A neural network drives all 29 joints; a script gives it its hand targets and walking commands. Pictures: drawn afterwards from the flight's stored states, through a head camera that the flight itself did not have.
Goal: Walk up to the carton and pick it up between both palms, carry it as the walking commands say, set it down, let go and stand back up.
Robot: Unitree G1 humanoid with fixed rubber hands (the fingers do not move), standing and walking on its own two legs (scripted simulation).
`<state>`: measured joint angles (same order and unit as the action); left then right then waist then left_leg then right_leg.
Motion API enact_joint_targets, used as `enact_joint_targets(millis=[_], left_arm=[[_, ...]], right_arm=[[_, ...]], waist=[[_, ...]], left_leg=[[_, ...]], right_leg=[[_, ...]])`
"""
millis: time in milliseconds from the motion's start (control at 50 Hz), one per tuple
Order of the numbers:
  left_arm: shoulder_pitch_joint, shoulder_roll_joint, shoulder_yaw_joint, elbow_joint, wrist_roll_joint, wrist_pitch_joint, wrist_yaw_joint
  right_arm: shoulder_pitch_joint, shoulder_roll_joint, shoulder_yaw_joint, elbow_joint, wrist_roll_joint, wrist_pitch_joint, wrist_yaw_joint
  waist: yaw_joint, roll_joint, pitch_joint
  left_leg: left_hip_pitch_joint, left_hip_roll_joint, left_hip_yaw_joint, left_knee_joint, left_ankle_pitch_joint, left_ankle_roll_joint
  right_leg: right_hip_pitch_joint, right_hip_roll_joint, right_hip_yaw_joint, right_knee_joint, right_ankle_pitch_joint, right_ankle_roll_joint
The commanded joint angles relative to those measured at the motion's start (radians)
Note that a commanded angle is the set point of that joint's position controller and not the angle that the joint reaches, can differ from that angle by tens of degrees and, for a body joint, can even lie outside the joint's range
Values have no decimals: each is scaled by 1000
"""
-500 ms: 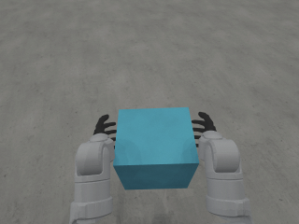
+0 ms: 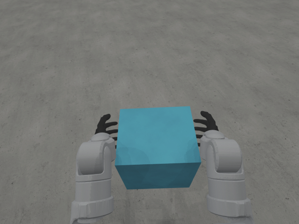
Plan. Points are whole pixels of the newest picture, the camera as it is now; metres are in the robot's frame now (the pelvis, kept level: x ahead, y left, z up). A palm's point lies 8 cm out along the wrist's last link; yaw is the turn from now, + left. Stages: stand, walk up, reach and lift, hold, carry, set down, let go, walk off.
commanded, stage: carry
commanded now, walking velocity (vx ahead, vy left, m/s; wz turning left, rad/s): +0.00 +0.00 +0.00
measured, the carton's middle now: (156, 150) +0.33 +0.00 +0.00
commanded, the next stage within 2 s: none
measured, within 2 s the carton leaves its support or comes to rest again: neither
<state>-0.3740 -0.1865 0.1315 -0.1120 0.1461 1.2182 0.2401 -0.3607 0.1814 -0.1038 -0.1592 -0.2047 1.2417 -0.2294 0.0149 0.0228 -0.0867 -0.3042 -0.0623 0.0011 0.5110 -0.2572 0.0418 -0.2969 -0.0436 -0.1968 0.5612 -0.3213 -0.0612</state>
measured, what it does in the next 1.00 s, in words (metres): stands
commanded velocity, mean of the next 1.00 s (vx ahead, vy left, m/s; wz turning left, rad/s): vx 0.00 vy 0.00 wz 0.00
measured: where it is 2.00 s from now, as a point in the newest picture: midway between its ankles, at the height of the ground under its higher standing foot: outside the picture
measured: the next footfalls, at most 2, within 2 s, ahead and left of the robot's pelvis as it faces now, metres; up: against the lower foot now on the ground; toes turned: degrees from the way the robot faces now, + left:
left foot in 1.80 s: +0.01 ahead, +0.22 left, +0.00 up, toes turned +9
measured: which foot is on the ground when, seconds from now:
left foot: down 0.00-1.00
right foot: down 0.00-1.00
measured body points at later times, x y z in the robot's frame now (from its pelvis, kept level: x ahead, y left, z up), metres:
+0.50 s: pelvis -0.01 +0.00 +0.00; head -0.02 -0.01 +0.45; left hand +0.30 +0.14 +0.09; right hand +0.30 -0.13 +0.09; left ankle +0.00 +0.10 -0.73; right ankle -0.01 -0.07 -0.73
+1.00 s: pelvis -0.01 +0.00 +0.00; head -0.03 -0.01 +0.45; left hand +0.30 +0.14 +0.09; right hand +0.30 -0.13 +0.09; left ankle +0.00 +0.10 -0.73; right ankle -0.01 -0.07 -0.73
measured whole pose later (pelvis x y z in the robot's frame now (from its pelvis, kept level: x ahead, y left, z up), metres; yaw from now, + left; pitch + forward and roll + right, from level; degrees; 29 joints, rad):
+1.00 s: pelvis -0.01 +0.00 +0.00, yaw +0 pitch +2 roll +1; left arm -0.37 -0.18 0.14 -0.09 0.15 1.19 0.25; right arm -0.36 0.18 -0.11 -0.12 -0.20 1.22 -0.22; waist 0.01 0.00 -0.09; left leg -0.30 -0.06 0.00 0.51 -0.24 0.04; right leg -0.30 -0.05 -0.20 0.56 -0.30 -0.06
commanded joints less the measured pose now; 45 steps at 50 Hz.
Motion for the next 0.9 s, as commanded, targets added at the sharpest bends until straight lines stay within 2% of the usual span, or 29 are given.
enact_joint_targets(millis=[0,20,40,60,80,140,160,200,260,300,360,380,440,480,540,560,600,620,640,660,720,740,820,840,860,880], left_arm=[[-412,-1066,-610,63,-429,4,-389],[-436,-1075,-622,52,-438,2,-392],[-435,-1076,-616,66,-437,4,-392],[-436,-1077,-628,57,-438,3,-391],[-426,-1073,-621,67,-434,3,-389],[-448,-1080,-634,54,-436,3,-387],[-443,-1073,-624,58,-435,1,-387],[-447,-1074,-623,55,-437,0,-387],[-447,-1079,-629,57,-436,-3,-387],[-435,-1071,-623,76,-424,-7,-387],[-434,-1081,-621,70,-433,-9,-388],[-434,-1077,-617,79,-427,-14,-390],[-448,-1077,-631,59,-436,-17,-388],[-429,-1074,-627,63,-431,-17,-387],[-415,-1066,-618,78,-422,-19,-386],[-436,-1075,-629,60,-432,-17,-386],[-437,-1076,-624,68,-431,-18,-386],[-440,-1073,-623,69,-432,-20,-387],[-414,-1070,-619,80,-423,-20,-385],[-423,-1060,-606,94,-416,-24,-386],[-407,-1060,-607,97,-414,-31,-387],[-433,-1068,-625,55,-432,-31,-385],[-423,-1067,-625,68,-424,-31,-384],[-408,-1060,-611,92,-413,-35,-384],[-416,-1065,-626,72,-421,-34,-382],[-395,-1057,-603,105,-405,-37,-383]], right_arm=[[-518,1043,625,21,539,-13,381],[-536,1042,624,7,539,-19,382],[-552,1039,624,1,540,-20,379],[-519,1031,612,10,529,-19,381],[-528,1034,615,12,536,-22,382],[-528,1033,605,21,533,-23,384],[-514,1039,608,34,532,-23,383],[-515,1038,605,30,531,-24,383],[-535,1036,610,12,535,-30,383],[-508,1026,593,41,516,-34,381],[-516,1029,605,12,522,-36,380],[-543,1030,605,12,523,-41,379],[-524,1028,600,18,521,-44,379],[-522,1025,608,7,525,-44,381],[-499,1024,602,35,516,-46,379],[-525,1024,607,2,523,-44,378],[-521,1024,601,14,523,-45,379],[-510,1024,601,22,515,-46,377],[-501,1016,597,26,515,-47,379],[-503,1019,588,50,509,-50,379],[-508,1016,599,26,510,-59,376],[-517,1021,613,1,525,-56,375],[-501,1016,600,21,513,-58,376],[-510,1010,593,22,507,-64,376],[-511,1011,599,8,514,-63,377],[-508,1003,582,32,501,-67,376]], waist=[[-2,-61,-273],[-1,-35,-267],[-1,-47,-259],[-1,-9,-254],[0,-9,-260],[1,21,-248],[1,-12,-253],[-2,-33,-276],[0,-13,-281],[1,-12,-271],[1,-34,-282],[0,-41,-281],[1,-4,-280],[3,-29,-293],[1,-25,-287],[3,-22,-283],[2,-16,-285],[1,-47,-273],[3,-14,-269],[2,-22,-279],[1,-42,-289],[2,-29,-296],[2,-12,-288],[3,-36,-292],[2,-23,-297],[2,-14,-308]], left_leg=[[53,157,-108,-59,235,28],[42,157,-115,-72,214,28],[32,159,-120,-69,234,31],[37,157,-116,-83,215,31],[38,158,-127,-86,213,33],[24,156,-115,-83,226,32],[31,157,-122,-87,217,33],[38,160,-127,-82,245,31],[55,161,-116,-70,300,35],[41,162,-123,-77,299,38],[36,152,-108,-58,245,33],[43,154,-105,-59,272,32],[57,164,-118,-67,323,39],[60,167,-110,-51,364,37],[61,158,-105,-56,295,37],[55,158,-111,-58,303,40],[56,160,-118,-77,283,38],[52,163,-121,-67,299,39],[34,162,-114,-66,281,41],[49,159,-108,-62,300,40],[50,157,-102,-57,283,36],[56,158,-108,-58,298,36],[53,162,-109,-52,326,42],[55,166,-108,-49,338,44],[57,167,-105,-47,351,43],[64,165,-102,-44,334,41]], right_leg=[[136,-142,134,-74,183,-3],[130,-135,136,-81,142,-2],[142,-133,137,-82,169,1],[122,-134,135,-77,129,-2],[129,-127,139,-87,114,2],[122,-135,142,-90,130,1],[132,-131,138,-92,123,1],[152,-130,135,-86,158,2],[157,-134,132,-70,235,-1],[152,-130,131,-70,200,5],[158,-140,139,-90,215,-4],[158,-141,136,-83,255,-3],[155,-129,128,-69,244,1],[171,-132,123,-61,287,7],[158,-134,132,-77,260,-3],[157,-138,129,-69,254,-2],[147,-130,125,-73,201,-1],[153,-124,121,-80,211,3],[153,-132,134,-83,211,2],[157,-132,128,-78,250,-2],[168,-140,128,-77,281,-8],[172,-139,126,-72,282,-7],[168,-134,128,-67,286,-4],[175,-131,119,-64,291,2],[178,-133,123,-58,307,-4],[176,-137,125,-62,305,-6]])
